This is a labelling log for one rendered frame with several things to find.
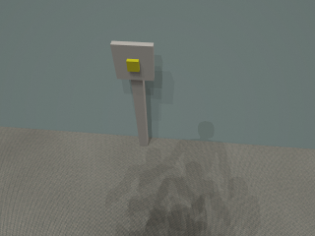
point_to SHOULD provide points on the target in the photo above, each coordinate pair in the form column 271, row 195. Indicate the button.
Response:
column 133, row 65

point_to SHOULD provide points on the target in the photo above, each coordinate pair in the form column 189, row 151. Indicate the panel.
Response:
column 145, row 53

